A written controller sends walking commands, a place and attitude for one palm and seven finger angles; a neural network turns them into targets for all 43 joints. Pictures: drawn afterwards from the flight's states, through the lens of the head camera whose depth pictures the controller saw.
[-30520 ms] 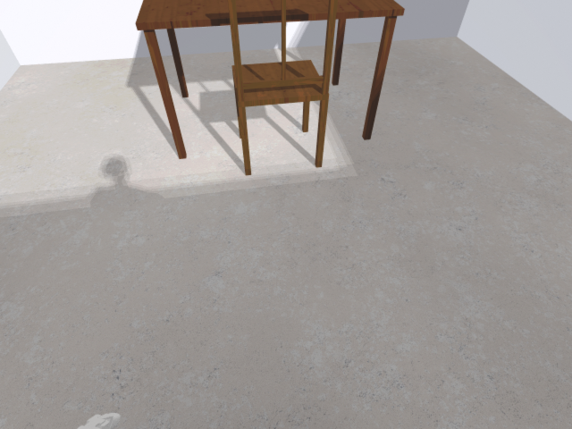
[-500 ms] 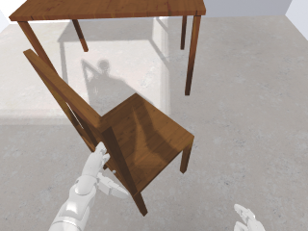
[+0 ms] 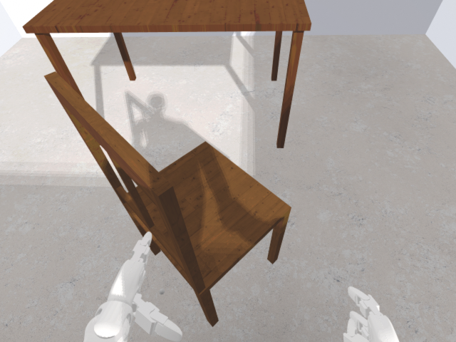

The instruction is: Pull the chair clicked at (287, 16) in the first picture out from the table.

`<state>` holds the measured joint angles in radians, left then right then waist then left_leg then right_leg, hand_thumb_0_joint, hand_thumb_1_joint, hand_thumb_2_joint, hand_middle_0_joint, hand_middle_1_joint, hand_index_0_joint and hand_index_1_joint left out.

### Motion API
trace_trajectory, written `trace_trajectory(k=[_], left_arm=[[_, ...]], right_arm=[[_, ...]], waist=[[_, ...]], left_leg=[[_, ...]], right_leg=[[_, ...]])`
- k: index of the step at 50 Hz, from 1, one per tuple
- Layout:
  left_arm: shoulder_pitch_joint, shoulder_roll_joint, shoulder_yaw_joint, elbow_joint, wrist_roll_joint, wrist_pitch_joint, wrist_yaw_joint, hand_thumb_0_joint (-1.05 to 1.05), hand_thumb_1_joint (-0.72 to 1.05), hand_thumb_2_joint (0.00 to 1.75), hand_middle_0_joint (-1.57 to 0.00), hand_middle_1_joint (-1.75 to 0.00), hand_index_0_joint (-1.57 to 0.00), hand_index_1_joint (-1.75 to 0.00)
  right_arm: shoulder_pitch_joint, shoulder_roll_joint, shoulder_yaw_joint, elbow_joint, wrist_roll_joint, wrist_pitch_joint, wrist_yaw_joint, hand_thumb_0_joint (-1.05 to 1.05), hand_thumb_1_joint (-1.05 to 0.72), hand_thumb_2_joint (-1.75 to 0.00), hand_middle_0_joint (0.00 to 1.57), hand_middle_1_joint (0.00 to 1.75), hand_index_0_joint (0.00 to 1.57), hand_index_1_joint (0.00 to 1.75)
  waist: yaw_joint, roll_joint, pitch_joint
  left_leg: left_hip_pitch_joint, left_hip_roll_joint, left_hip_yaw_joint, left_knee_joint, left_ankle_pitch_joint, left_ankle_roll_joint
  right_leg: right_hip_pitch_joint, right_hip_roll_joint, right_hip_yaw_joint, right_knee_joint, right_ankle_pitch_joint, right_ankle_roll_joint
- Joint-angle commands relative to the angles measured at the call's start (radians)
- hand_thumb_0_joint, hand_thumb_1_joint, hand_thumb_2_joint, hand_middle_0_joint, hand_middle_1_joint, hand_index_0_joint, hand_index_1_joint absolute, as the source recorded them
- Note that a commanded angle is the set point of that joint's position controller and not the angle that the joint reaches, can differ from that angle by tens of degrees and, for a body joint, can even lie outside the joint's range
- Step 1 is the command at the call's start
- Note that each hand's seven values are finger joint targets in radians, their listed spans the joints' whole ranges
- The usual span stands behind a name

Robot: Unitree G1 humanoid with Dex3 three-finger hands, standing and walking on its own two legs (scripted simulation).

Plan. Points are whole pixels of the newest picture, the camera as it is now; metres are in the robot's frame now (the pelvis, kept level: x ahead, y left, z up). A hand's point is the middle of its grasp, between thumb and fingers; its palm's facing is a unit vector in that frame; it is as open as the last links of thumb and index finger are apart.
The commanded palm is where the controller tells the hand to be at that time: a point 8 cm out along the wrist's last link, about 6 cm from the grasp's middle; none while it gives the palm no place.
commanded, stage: draw the fingers out of the gap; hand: left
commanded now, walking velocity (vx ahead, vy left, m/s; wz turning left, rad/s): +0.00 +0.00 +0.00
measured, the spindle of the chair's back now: (133, 192) +0.45 +0.24 -0.05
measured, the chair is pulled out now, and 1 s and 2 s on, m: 0.67 0.67 0.67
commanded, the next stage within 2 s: draw the hand back to the body in 0.42 s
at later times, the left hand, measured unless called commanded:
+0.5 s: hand (151, 335) +0.16 +0.13 -0.04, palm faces -0.09 -0.97 -0.24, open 17.4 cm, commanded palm +0.13 +0.18 -0.01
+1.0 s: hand (113, 314) +0.17 +0.17 +0.06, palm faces -0.04 -1.00 -0.08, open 17.5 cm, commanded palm +0.13 +0.23 +0.08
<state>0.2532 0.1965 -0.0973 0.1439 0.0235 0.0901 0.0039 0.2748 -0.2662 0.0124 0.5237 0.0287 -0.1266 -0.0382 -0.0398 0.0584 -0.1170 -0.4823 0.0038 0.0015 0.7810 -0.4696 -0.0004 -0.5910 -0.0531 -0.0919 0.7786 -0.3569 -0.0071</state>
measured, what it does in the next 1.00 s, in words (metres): stands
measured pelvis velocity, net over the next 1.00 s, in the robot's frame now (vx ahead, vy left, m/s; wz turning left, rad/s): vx -0.02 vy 0.00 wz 0.01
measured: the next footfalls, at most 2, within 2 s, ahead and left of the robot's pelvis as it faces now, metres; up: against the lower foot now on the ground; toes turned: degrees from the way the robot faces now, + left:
none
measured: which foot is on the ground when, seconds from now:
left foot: down 0.00-1.00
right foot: down 0.00-1.00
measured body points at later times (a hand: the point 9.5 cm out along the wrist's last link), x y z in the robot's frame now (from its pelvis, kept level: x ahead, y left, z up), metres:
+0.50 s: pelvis -0.01 -0.01 -0.01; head +0.01 -0.02 +0.44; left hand +0.16 +0.19 -0.02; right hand +0.16 -0.24 -0.08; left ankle -0.05 +0.12 -0.71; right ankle +0.02 -0.12 -0.71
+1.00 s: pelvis -0.02 +0.00 -0.02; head +0.01 -0.02 +0.43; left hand +0.16 +0.22 +0.06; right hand +0.16 -0.23 -0.09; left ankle -0.05 +0.12 -0.71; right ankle +0.02 -0.12 -0.71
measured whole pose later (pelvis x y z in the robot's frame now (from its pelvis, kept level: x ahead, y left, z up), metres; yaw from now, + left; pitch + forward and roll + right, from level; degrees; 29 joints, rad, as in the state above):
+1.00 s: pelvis -0.02 +0.00 -0.02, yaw +1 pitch +9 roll -1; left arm 0.57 0.24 0.11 -0.23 -0.26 -0.23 -0.23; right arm 0.24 -0.20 0.01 0.56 0.06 -0.24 -0.06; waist -0.01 0.06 -0.12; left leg -0.56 0.02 -0.02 0.94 -0.53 -0.01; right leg -0.65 -0.04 -0.11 0.90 -0.40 -0.02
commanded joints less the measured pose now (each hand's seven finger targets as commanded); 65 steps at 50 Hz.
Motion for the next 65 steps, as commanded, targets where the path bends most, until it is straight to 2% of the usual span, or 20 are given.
trace_trajectory(k=[1, 5, 10, 14, 27, 28, 30, 34, 35, 39, 42, 44, 46, 52, 53, 54, 55, 56, 62, 65], left_arm=[[-0.073, 0.095, 0.032, -0.258, 0.018, -0.047, 0.027, 0.0, -0.55, 0.2, 0.0, 0.0, 0.0, 0.0], [0.006, 0.103, 0.041, -0.319, 0.022, -0.048, 0.039, 0.0, -0.55, 0.2, 0.0, 0.0, 0.0, 0.0], [0.028, 0.069, -0.018, -0.355, 0.035, -0.033, 0.036, 0.0, -0.55, 0.2, 0.0, 0.0, 0.0, 0.0], [0.124, 0.105, 0.031, -0.361, 0.021, -0.012, 0.029, 0.0, -0.55, 0.2, 0.0, 0.0, 0.0, 0.0], [0.301, 0.109, 0.044, -0.477, 0.013, -0.035, 0.0, 0.0, -0.55, 0.2, 0.0, 0.0, 0.0, 0.0], [0.233, 0.009, 0.079, -0.613, -0.15, -0.159, -0.013, 0.0, -0.55, 0.2, 0.0, 0.0, 0.0, 0.0], [0.286, 0.088, 0.129, -0.576, -0.147, -0.247, -0.027, 0.0, -0.55, 0.2, 0.0, 0.0, 0.0, 0.0], [0.283, 0.109, 0.201, -0.578, -0.198, -0.392, -0.061, 0.0, -0.55, 0.2, 0.0, 0.0, 0.0, 0.0], [0.278, 0.082, 0.181, -0.573, -0.203, -0.433, -0.081, 0.0, -0.55, 0.2, 0.0, 0.0, 0.0, 0.0], [0.272, 0.085, 0.19, -0.488, -0.233, -0.564, -0.195, 0.0, -0.55, 0.2, 0.0, 0.0, 0.0, 0.0], [0.326, 0.129, 0.229, -0.51, -0.248, -0.5, -0.257, 0.0, -0.55, 0.2, 0.0, 0.0, 0.0, 0.0], [0.352, 0.171, 0.299, -0.529, -0.27, -0.431, -0.257, 0.0, -0.55, 0.2, 0.0, 0.0, 0.0, 0.0], [0.33, 0.169, 0.327, -0.586, -0.303, -0.389, -0.241, 0.0, -0.55, 0.2, 0.0, 0.0, 0.0, 0.0], [0.291, 0.158, 0.333, -0.66, -0.328, -0.407, -0.207, 0.0, -0.37, 0.29, -0.02, -0.04, -0.02, -0.04], [0.363, 0.314, 0.377, -0.658, -0.153, -0.31, -0.047, 0.0, -0.33, 0.31, -0.03, -0.05, -0.03, -0.05], [0.383, 0.24, 0.34, -0.693, -0.127, -0.263, 0.024, 0.0, -0.3, 0.32, -0.04, -0.05, -0.04, -0.05], [0.377, 0.193, 0.302, -0.707, -0.119, -0.245, 0.053, 0.0, -0.26, 0.34, -0.04, -0.06, -0.04, -0.06], [0.385, 0.169, 0.285, -0.689, -0.104, -0.228, 0.078, 0.0, -0.22, 0.36, -0.04, -0.07, -0.04, -0.07], [0.303, 0.233, 0.322, -0.724, -0.064, -0.209, 0.157, 0.0, -0.01, 0.46, -0.07, -0.11, -0.07, -0.11], [0.265, 0.273, 0.373, -0.737, -0.058, -0.213, 0.174, 0.0, 0.1, 0.51, -0.09, -0.14, -0.09, -0.14]], right_arm=[[-0.047, -0.106, -0.042, -0.163, -0.003, -0.065, -0.017, 0.0, -0.9, -0.9, 0.2, 0.3, 0.2, 0.3], [-0.05, -0.095, -0.038, -0.177, -0.005, -0.072, -0.025, 0.0, -0.9, -0.9, 0.2, 0.3, 0.2, 0.3], [-0.057, -0.095, -0.028, -0.188, -0.003, -0.082, -0.031, 0.0, -0.9, -0.9, 0.2, 0.3, 0.2, 0.3], [-0.069, -0.09, -0.034, -0.198, -0.002, -0.082, -0.038, 0.0, -0.9, -0.9, 0.2, 0.3, 0.2, 0.3], [-0.076, -0.064, -0.044, -0.201, 0.003, -0.1, -0.054, 0.0, -0.9, -0.9, 0.2, 0.3, 0.2, 0.3], [-0.07, -0.052, -0.039, -0.199, 0.002, -0.131, -0.06, 0.0, -0.9, -0.9, 0.2, 0.3, 0.2, 0.3], [-0.07, -0.056, -0.045, -0.156, 0.004, -0.165, -0.062, 0.0, -0.9, -0.9, 0.2, 0.3, 0.2, 0.3], [-0.062, -0.054, -0.054, -0.111, 0.007, -0.194, -0.051, 0.0, -0.9, -0.9, 0.2, 0.3, 0.2, 0.3], [-0.065, -0.049, -0.051, -0.106, 0.009, -0.2, -0.043, 0.0, -0.9, -0.9, 0.2, 0.3, 0.2, 0.3], [-0.1, -0.058, -0.059, -0.088, 0.012, -0.21, -0.017, 0.0, -0.9, -0.9, 0.2, 0.3, 0.2, 0.3], [-0.122, -0.067, -0.062, -0.142, 0.027, -0.196, -0.013, 0.0, -0.9, -0.9, 0.2, 0.3, 0.2, 0.3], [-0.141, -0.065, -0.062, -0.154, 0.034, -0.184, -0.023, 0.0, -0.9, -0.9, 0.2, 0.3, 0.2, 0.3], [-0.136, -0.053, -0.054, -0.158, 0.038, -0.177, -0.033, 0.0, -0.9, -0.9, 0.2, 0.3, 0.2, 0.3], [-0.108, -0.049, -0.041, -0.117, 0.038, -0.21, -0.042, 0.0, -0.9, -0.9, 0.2, 0.3, 0.2, 0.3], [-0.103, -0.04, -0.05, -0.122, 0.015, -0.168, -0.062, 0.0, -0.9, -0.9, 0.2, 0.3, 0.2, 0.3], [-0.108, -0.024, -0.042, -0.138, 0.013, -0.153, -0.064, 0.0, -0.9, -0.9, 0.2, 0.3, 0.2, 0.3], [-0.102, -0.028, -0.042, -0.144, 0.011, -0.146, -0.064, 0.0, -0.9, -0.9, 0.2, 0.3, 0.2, 0.3], [-0.104, -0.026, -0.041, -0.133, 0.009, -0.132, -0.065, 0.0, -0.9, -0.9, 0.2, 0.3, 0.2, 0.3], [-0.124, -0.037, -0.032, -0.11, -0.003, -0.107, -0.073, 0.0, -0.9, -0.9, 0.2, 0.3, 0.2, 0.3], [-0.137, -0.038, -0.028, -0.094, -0.007, -0.111, -0.076, 0.0, -0.9, -0.9, 0.2, 0.3, 0.2, 0.3]], waist=[[-0.012, -0.066, -0.147], [0.001, -0.046, -0.159], [-0.014, -0.031, -0.117], [0.009, -0.097, -0.145], [0.001, -0.056, -0.112], [-0.006, -0.123, -0.099], [0.014, -0.06, -0.124], [0.02, -0.021, -0.122], [0.015, 0.013, -0.11], [0.014, -0.052, -0.094], [0.035, -0.03, -0.158], [0.055, -0.029, -0.186], [0.052, -0.053, -0.168], [0.034, -0.031, -0.085], [0.097, 0.017, -0.093], [0.071, 0.013, -0.024], [0.055, -0.022, -0.005], [0.057, 0.002, 0.009], [0.058, -0.045, 0.028], [0.07, -0.022, 0.031]], left_leg=[[-0.023, -0.018, -0.024, -0.089, 0.338, 0.011], [-0.03, -0.023, -0.026, -0.079, 0.327, 0.01], [-0.044, -0.024, -0.036, -0.069, 0.273, 0.012], [-0.079, -0.03, -0.033, -0.06, 0.253, 0.017], [-0.111, -0.037, -0.027, -0.028, 0.225, 0.02], [-0.124, -0.042, -0.035, 0.008, 0.222, 0.011], [-0.116, -0.042, -0.031, 0.013, 0.221, 0.009], [-0.139, -0.034, -0.043, 0.032, 0.24, -0.004], [-0.136, -0.033, -0.042, 0.039, 0.241, -0.007], [-0.208, -0.025, -0.049, 0.079, 0.187, -0.006], [-0.176, -0.024, -0.034, 0.04, 0.168, 0.004], [-0.153, -0.023, -0.04, 0.018, 0.191, 0.007], [-0.138, -0.021, -0.045, -0.002, 0.195, 0.007], [-0.064, -0.015, -0.054, -0.047, 0.251, 0.003], [-0.033, 0.002, -0.039, -0.116, 0.235, -0.002], [-0.033, -0.006, -0.038, -0.144, 0.216, -0.005], [-0.023, -0.004, -0.042, -0.153, 0.204, -0.007], [0.0, -0.002, -0.034, -0.163, 0.212, -0.003], [0.136, 0.001, -0.03, -0.244, 0.268, 0.01], [0.188, 0.001, -0.03, -0.287, 0.303, 0.01]], right_leg=[[0.185, 0.019, 0.011, -0.062, 0.259, -0.003], [0.189, 0.017, 0.014, -0.055, 0.242, -0.006], [0.136, 0.019, 0.009, -0.053, 0.166, -0.006], [0.178, 0.019, 0.021, -0.06, 0.166, -0.003], [0.143, 0.02, 0.032, -0.057, 0.13, -0.004], [0.111, 0.029, 0.01, -0.054, 0.141, 0.002], [0.122, 0.029, 0.026, -0.043, 0.134, -0.005], [0.087, 0.031, 0.014, 0.002, 0.132, -0.011], [0.063, 0.031, 0.011, 0.015, 0.131, -0.013], [0.027, 0.028, 0.025, 0.044, 0.081, -0.016], [0.116, 0.017, 0.045, 0.01, 0.063, -0.009], [0.172, 0.019, 0.041, -0.004, 0.082, -0.008], [0.193, 0.021, 0.035, -0.028, 0.086, -0.001], [0.19, 0.037, 0.011, -0.072, 0.152, 0.0], [0.277, 0.008, 0.076, -0.116, 0.14, -0.018], [0.268, 0.005, 0.059, -0.149, 0.12, -0.015], [0.26, 0.004, 0.051, -0.159, 0.106, -0.01], [0.272, 0.004, 0.047, -0.173, 0.114, -0.012], [0.355, 0.006, 0.035, -0.254, 0.175, -0.005], [0.404, 0.005, 0.036, -0.282, 0.209, -0.008]])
